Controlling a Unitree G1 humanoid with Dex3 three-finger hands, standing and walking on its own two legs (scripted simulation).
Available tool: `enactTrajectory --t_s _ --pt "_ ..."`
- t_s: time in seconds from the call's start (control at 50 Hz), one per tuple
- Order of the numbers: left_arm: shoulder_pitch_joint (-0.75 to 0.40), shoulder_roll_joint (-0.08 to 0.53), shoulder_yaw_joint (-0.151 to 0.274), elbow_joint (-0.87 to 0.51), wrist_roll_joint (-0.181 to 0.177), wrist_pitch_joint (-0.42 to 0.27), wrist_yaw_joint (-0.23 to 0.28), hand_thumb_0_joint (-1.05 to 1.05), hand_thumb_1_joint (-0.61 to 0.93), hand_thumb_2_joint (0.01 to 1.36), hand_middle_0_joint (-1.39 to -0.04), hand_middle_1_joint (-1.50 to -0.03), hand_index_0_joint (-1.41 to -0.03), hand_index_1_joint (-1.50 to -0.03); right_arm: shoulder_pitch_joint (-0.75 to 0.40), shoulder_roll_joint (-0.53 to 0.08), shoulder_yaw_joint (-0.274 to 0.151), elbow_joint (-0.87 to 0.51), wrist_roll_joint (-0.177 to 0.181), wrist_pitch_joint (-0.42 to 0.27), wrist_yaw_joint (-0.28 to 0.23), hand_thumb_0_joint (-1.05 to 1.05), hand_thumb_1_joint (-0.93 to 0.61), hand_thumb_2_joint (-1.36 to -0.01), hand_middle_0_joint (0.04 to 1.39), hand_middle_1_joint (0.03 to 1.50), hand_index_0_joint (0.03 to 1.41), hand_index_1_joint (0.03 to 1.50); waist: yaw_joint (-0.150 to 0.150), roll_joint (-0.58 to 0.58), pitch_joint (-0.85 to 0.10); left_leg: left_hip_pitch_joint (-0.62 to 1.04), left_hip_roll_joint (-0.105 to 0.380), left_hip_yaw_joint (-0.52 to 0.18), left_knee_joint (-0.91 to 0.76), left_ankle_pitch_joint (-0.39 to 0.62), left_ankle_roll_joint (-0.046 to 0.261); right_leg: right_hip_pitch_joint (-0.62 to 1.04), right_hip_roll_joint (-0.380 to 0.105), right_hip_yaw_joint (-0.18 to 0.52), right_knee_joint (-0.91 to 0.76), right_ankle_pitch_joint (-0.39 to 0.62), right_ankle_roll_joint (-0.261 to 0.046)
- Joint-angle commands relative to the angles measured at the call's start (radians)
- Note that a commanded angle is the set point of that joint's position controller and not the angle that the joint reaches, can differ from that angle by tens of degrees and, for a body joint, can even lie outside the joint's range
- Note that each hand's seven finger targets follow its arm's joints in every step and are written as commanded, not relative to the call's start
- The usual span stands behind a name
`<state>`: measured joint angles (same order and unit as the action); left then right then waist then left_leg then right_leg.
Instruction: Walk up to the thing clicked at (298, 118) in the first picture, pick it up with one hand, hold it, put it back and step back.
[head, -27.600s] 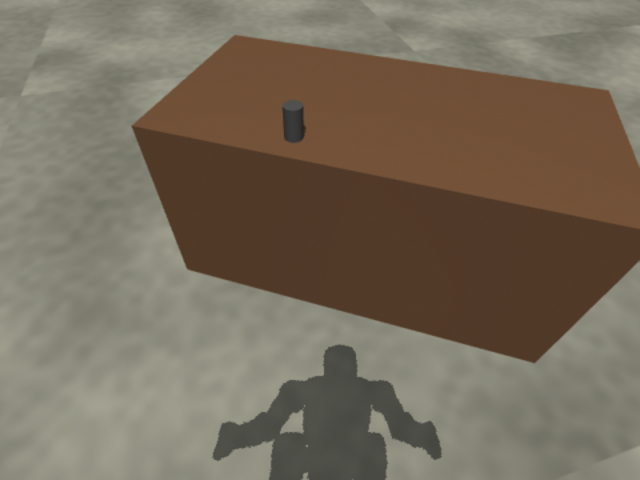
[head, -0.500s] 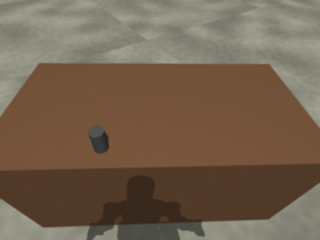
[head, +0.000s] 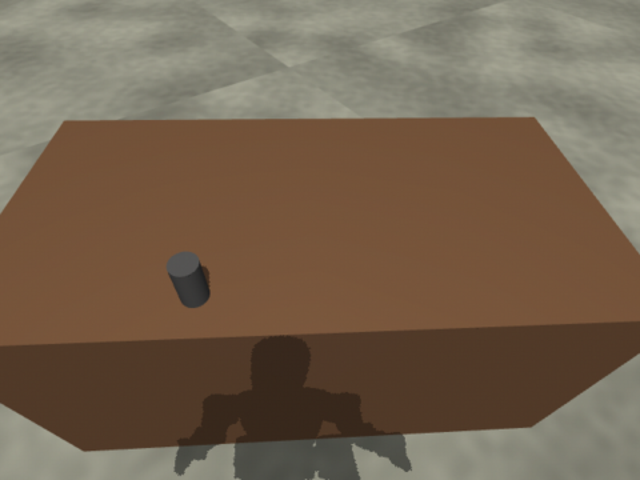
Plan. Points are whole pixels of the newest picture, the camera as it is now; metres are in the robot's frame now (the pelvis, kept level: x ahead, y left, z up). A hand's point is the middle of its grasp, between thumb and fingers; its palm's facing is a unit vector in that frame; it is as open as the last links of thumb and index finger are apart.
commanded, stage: stand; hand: left
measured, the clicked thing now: (189, 280) +0.45 +0.22 -0.08
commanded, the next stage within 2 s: step back in 1.42 s
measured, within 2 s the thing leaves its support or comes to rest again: neither
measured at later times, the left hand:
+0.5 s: hand out of the picture +0.08 +0.25 -0.16, palm faces -0.03 -0.94 -0.34, open 7.4 cm
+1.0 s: hand out of the picture +0.08 +0.25 -0.16, palm faces -0.03 -0.94 -0.34, open 7.4 cm
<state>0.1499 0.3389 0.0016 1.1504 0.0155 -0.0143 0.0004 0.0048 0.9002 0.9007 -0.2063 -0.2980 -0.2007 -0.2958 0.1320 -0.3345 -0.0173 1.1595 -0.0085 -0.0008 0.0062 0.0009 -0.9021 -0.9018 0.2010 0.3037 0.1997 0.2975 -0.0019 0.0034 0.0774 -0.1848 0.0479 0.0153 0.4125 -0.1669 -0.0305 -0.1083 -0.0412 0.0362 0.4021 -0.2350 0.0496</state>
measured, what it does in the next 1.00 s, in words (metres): stands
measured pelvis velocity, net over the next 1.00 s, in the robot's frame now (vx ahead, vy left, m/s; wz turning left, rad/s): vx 0.01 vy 0.00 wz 0.00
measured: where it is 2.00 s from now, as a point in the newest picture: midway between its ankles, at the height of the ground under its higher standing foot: outside the picture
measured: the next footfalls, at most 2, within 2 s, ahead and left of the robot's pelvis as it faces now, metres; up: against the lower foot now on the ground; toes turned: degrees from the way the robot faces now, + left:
left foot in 1.94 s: -0.09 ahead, +0.10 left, +0.00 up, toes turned +0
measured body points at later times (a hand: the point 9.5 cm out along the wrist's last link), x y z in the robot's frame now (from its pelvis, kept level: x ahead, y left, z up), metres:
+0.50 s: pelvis +0.01 +0.00 +0.00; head +0.03 +0.00 +0.45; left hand +0.08 +0.30 -0.13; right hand +0.09 -0.30 -0.13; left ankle +0.04 +0.14 -0.74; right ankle -0.01 -0.15 -0.74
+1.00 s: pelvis +0.01 +0.00 +0.00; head +0.02 +0.00 +0.45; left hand +0.08 +0.30 -0.13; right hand +0.08 -0.30 -0.13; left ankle +0.04 +0.14 -0.74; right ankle -0.01 -0.15 -0.74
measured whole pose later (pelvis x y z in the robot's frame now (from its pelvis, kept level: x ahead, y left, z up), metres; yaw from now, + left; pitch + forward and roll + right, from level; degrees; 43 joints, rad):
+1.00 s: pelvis +0.01 +0.00 +0.00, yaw +0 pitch -3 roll +0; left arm 0.13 0.35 0.01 1.13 0.01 -0.01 0.00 0.00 0.90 0.90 -0.21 -0.30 -0.20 -0.30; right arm 0.10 -0.34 -0.01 1.16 -0.01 0.00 0.01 0.00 -0.90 -0.90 0.20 0.30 0.20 0.30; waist 0.00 0.00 0.07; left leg -0.16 0.05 0.02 0.37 -0.16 -0.03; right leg -0.08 -0.04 0.03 0.35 -0.23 0.05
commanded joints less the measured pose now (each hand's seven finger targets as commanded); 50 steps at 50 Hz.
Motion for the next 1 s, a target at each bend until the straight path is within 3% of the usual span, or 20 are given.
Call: enactTrajectory --t_s 0.0,0.14,0.3,0.52,0.64,0.76,0.84,0.94,0.98 --pt "-0.028 0.215 0.04 -0.049 -0.006 -0.017 0.018 0.0 0.9 0.9 -0.2 -0.3 -0.2 -0.301 -0.032 -0.215 -0.037 -0.048 -0.002 -0.024 -0.016 0.0 -0.9 -0.9 0.2 0.3 0.2 0.3 -0.001 -0.003 -0.079 0.074 0.079 -0.076 -0.072 0.085 0.048 -0.036 -0.078 0.053 -0.076 0.141 -0.057" --pt "-0.044 0.212 0.04 -0.046 -0.004 -0.008 0.016 0.0 0.9 0.9 -0.2 -0.3 -0.2 -0.301 -0.047 -0.215 -0.035 -0.046 -0.002 -0.022 -0.017 0.0 -0.9 -0.9 0.2 0.3 0.2 0.3 -0.004 0.0 -0.04 0.058 0.075 -0.079 -0.107 0.016 0.037 -0.06 -0.071 0.043 -0.093 0.071 -0.056" --pt "-0.05 0.214 0.043 -0.057 -0.006 -0.015 0.017 0.0 0.9 0.9 -0.2 -0.3 -0.2 -0.301 -0.057 -0.219 -0.037 -0.049 -0.003 -0.027 -0.017 0.0 -0.9 -0.9 0.2 0.3 0.2 0.3 -0.002 0.007 -0.114 0.098 0.085 -0.062 -0.074 0.174 0.043 -0.005 -0.086 0.047 -0.081 0.212 -0.051" --pt "-0.065 0.22 0.044 -0.062 -0.004 -0.011 0.016 0.0 0.9 0.9 -0.2 -0.3 -0.2 -0.301 -0.072 -0.221 -0.037 -0.052 -0.002 -0.021 -0.015 0.0 -0.9 -0.9 0.2 0.3 0.2 0.3 -0.006 0.002 -0.087 0.084 0.081 -0.063 -0.093 0.1 0.037 -0.02 -0.085 0.044 -0.106 0.154 -0.052" --pt "-0.064 0.217 0.042 -0.069 -0.003 -0.013 0.015 0.0 0.9 0.9 -0.2 -0.3 -0.2 -0.301 -0.073 -0.219 -0.035 -0.052 0.0 -0.022 -0.014 0.0 -0.9 -0.9 0.2 0.3 0.2 0.3 -0.006 -0.004 -0.106 0.106 0.086 -0.063 -0.082 0.179 0.036 -0.014 -0.084 0.035 -0.101 0.195 -0.051" --pt "-0.061 0.223 0.044 -0.065 -0.005 -0.009 0.015 0.0 0.9 0.9 -0.2 -0.3 -0.2 -0.301 -0.074 -0.224 -0.037 -0.052 -0.001 -0.017 -0.013 0.0 -0.9 -0.9 0.2 0.3 0.2 0.3 -0.008 -0.004 -0.068 0.081 0.08 -0.071 -0.109 0.046 0.039 -0.035 -0.08 0.036 -0.119 0.103 -0.055" --pt "-0.056 0.221 0.045 -0.069 -0.003 -0.012 0.013 0.0 0.9 0.9 -0.2 -0.3 -0.2 -0.301 -0.069 -0.225 -0.038 -0.055 -0.001 -0.02 -0.01 0.0 -0.9 -0.9 0.2 0.3 0.2 0.3 -0.006 -0.004 -0.07 0.081 0.081 -0.074 -0.11 0.052 0.04 -0.033 -0.082 0.037 -0.117 0.105 -0.056" --pt "-0.058 0.22 0.043 -0.077 -0.003 -0.013 0.013 0.0 0.9 0.9 -0.2 -0.3 -0.2 -0.3 -0.069 -0.215 -0.036 -0.059 0.001 -0.022 -0.011 0.0 -0.9 -0.9 0.2 0.3 0.2 0.3 -0.006 -0.006 -0.088 0.096 0.085 -0.073 -0.1 0.141 0.037 -0.025 -0.083 0.032 -0.108 0.155 -0.056" --pt "-0.057 0.221 0.042 -0.077 -0.005 -0.013 0.014 0.0 0.9 0.9 -0.2 -0.3 -0.2 -0.3 -0.068 -0.216 -0.035 -0.06 0.0 -0.021 -0.011 0.0 -0.9 -0.9 0.2 0.3 0.2 0.3 -0.006 -0.016 -0.071 0.082 0.082 -0.072 -0.102 0.112 0.036 -0.031 -0.082 0.031 -0.114 0.137 -0.055"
